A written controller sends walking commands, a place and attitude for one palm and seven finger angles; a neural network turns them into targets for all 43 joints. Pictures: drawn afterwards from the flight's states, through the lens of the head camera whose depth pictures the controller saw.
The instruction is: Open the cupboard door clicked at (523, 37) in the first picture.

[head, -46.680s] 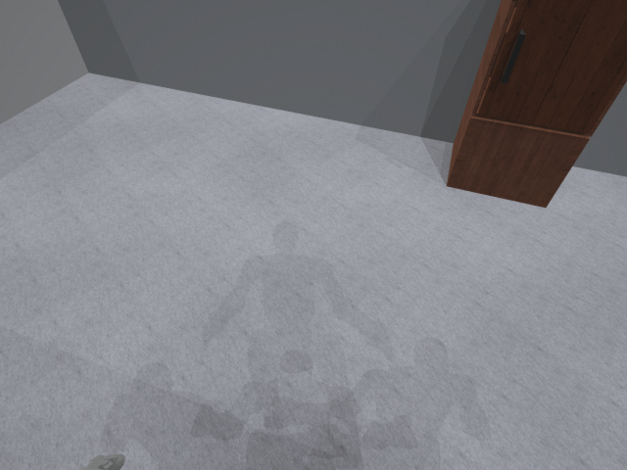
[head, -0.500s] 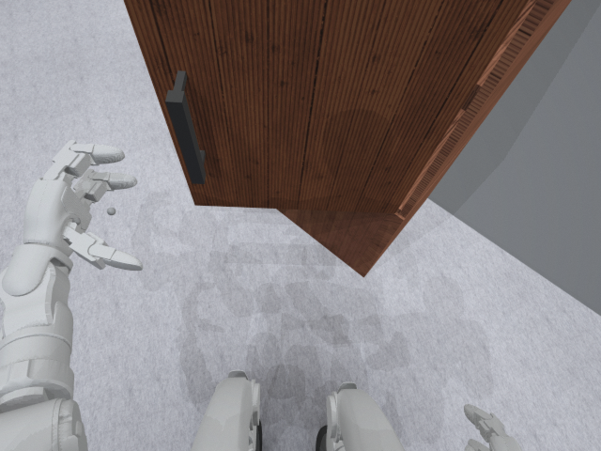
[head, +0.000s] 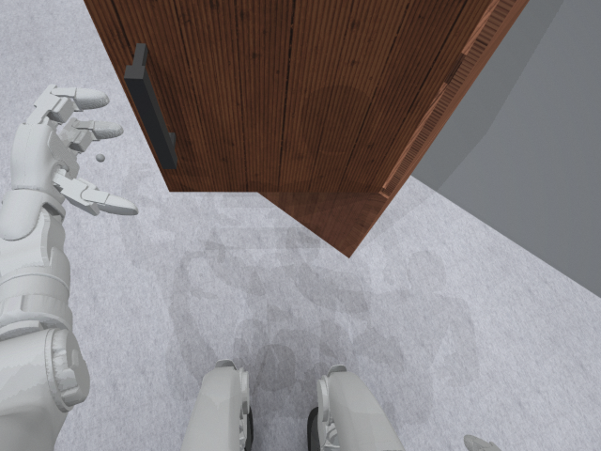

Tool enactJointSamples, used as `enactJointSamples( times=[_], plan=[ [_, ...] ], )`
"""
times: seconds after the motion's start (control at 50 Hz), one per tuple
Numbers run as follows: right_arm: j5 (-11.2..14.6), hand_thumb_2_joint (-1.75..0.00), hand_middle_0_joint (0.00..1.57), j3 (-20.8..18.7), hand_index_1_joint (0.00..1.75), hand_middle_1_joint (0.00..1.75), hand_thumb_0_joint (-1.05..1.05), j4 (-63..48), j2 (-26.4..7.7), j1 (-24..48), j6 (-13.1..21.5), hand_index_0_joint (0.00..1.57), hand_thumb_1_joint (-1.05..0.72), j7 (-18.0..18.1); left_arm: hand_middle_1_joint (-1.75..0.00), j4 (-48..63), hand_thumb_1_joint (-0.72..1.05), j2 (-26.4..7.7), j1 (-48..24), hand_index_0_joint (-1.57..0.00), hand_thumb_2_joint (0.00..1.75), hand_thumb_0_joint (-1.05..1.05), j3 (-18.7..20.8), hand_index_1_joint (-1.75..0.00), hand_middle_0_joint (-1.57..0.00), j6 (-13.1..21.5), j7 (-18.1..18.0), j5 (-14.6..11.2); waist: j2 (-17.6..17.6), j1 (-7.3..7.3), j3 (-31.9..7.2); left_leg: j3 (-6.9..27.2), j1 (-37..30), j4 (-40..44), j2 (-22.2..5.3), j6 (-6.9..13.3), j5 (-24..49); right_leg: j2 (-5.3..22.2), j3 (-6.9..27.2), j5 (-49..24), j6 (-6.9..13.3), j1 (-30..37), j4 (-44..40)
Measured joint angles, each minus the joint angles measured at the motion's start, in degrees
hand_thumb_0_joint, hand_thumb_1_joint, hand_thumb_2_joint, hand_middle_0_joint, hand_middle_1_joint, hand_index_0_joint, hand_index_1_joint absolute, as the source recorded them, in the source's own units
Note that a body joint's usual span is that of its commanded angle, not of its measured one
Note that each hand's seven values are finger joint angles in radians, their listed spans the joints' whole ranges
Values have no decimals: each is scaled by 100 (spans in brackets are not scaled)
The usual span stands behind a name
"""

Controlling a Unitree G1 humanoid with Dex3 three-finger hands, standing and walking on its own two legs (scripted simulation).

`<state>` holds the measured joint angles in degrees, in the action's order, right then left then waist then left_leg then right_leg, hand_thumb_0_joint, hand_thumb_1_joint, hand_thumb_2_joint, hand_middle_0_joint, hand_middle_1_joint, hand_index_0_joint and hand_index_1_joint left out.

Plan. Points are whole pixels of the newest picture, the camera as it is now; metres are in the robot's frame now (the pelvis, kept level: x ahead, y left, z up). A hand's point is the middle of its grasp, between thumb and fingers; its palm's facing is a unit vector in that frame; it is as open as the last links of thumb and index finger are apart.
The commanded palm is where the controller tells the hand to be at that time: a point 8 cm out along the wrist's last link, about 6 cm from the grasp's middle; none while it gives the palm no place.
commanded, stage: move the hooked fingers beside the handle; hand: left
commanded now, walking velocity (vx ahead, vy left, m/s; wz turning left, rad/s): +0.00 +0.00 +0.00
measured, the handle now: (157, 113) +0.54 +0.19 +0.04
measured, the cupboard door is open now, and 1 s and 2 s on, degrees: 40 40 40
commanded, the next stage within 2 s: slide the fingers in behind the handle in 0.96 s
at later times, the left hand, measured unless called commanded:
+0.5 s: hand (105, 145) +0.49 +0.24 +0.04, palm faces +0.03 -1.00 -0.04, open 13.9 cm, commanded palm +0.47 +0.27 +0.04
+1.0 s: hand (118, 142) +0.50 +0.23 +0.04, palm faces +0.02 -1.00 -0.04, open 14.0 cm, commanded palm +0.48 +0.26 +0.04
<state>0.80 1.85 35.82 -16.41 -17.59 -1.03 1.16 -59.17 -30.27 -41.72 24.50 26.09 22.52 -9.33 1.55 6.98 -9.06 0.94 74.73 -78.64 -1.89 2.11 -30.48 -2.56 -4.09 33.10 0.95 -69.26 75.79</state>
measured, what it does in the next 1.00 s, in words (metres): stands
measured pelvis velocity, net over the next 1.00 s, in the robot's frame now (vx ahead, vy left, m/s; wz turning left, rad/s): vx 0.00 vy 0.01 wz -0.01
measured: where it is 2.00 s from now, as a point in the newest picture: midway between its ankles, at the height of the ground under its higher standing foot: outside the picture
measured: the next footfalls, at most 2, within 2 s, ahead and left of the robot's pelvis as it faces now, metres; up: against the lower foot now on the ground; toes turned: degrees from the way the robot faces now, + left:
none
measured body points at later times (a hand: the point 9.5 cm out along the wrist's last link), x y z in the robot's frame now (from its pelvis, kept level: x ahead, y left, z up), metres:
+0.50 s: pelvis +0.00 +0.00 +0.00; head +0.16 +0.04 +0.42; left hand +0.48 +0.30 +0.05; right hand +0.03 -0.27 -0.11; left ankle +0.05 +0.10 -0.60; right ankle +0.02 -0.12 -0.60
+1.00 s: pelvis +0.00 +0.01 +0.00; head +0.16 +0.04 +0.42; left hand +0.49 +0.28 +0.04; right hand +0.05 -0.27 -0.11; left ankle +0.05 +0.10 -0.60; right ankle +0.02 -0.12 -0.60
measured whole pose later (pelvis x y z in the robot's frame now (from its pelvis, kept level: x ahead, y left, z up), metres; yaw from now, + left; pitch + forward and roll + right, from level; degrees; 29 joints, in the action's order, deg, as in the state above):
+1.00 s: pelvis +0.00 +0.01 +0.00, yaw +0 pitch +28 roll -5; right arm -0.1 2.6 34.7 -15.9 -17.2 -4.4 -0.1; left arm -62.8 -30.6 -47.2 23.5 26.4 18.0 -6.3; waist 2.0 8.7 -8.7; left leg 1.2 76.8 -79.5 -1.9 2.5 -30.8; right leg -2.7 -4.3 33.1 0.6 -70.9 75.9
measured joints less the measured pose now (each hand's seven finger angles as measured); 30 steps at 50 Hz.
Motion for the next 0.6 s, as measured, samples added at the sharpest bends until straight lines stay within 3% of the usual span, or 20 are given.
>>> enactJointSamples(
  times=[0.24,0.48,0.6],
  plan=[
    [-81,-90,21,54,30,30,1,-53,-11,-64,-157,20,-90,-57,-120,-398,-49,-244,-672,-30,30,-1,119,-121,-30,-74,-257,265,45,230,37,28,331,-167,-39,3,-15,-38,-26,-9,0,-317,128],
    [-48,-90,21,94,30,30,1,-63,52,-165,-272,20,-90,-98,-120,-251,-49,-256,-358,-30,30,-1,236,-121,-30,-73,-202,223,32,191,60,-5,224,-77,-66,22,-13,-67,14,-44,-21,-220,16],
    [-49,-90,21,47,30,30,1,11,53,-98,-272,20,-90,-105,-120,-206,-50,-130,-392,-30,30,-1,-2,-121,-30,-7,-195,156,24,129,34,34,149,-32,-24,28,-6,-33,-24,-40,-32,-109,-52]
  ],
)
